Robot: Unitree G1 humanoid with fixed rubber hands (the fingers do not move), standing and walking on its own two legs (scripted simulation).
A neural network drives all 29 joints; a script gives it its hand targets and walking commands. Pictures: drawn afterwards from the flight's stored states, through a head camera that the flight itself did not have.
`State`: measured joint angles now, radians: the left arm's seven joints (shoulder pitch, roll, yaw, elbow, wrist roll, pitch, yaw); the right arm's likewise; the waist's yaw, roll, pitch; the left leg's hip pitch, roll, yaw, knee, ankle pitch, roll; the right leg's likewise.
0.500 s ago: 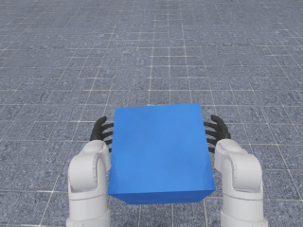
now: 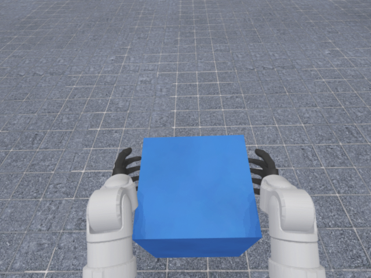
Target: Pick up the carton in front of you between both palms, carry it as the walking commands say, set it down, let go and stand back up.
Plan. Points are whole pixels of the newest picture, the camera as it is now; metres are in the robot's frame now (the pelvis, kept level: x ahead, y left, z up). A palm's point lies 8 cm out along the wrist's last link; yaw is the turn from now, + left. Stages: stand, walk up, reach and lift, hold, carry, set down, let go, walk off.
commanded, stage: carry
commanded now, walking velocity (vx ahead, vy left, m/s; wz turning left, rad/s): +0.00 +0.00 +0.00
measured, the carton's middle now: (195, 202) +0.29 +0.00 -0.01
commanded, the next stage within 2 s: hold in 1.68 s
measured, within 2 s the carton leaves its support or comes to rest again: neither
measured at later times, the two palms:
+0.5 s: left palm (130, 206) +0.26 +0.13 +0.06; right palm (277, 208) +0.24 -0.16 +0.05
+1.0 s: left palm (129, 231) +0.22 +0.13 +0.03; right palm (280, 233) +0.21 -0.16 +0.02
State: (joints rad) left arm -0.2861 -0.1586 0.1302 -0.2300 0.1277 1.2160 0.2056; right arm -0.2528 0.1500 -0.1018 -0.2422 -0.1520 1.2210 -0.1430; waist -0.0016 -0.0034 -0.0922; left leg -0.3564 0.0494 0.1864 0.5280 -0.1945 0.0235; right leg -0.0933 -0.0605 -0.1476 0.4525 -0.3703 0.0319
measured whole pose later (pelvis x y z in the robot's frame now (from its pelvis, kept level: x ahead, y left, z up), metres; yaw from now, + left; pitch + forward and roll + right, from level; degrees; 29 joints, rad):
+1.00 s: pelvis -0.07 -0.01 -0.01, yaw -1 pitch +1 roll +0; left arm -0.25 -0.15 0.19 0.25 0.28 0.71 0.02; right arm -0.23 0.15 -0.17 0.24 -0.27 0.74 -0.03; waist 0.00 0.00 -0.09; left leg -0.38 0.09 0.18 0.51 -0.13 0.01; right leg -0.17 -0.04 -0.19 0.54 -0.39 -0.03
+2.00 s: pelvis -0.09 +0.01 +0.00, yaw -13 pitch -6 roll +0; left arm -0.25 -0.15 0.19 0.24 0.29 0.68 0.02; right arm -0.23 0.14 -0.20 0.27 -0.25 0.68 -0.03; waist -0.01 -0.03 0.04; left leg -0.15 0.02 -0.08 0.37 -0.11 -0.05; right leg -0.03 0.03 0.06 0.41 -0.27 -0.01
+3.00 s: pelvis -0.09 +0.02 -0.01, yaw -14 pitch +5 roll +0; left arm -0.54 -0.17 0.50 0.51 0.46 0.43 -0.05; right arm -0.50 0.23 -0.44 0.57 -0.42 0.43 -0.03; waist 0.07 -0.05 0.05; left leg -0.48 0.00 -0.10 0.55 -0.17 -0.04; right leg -0.37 0.06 0.10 0.60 -0.32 0.00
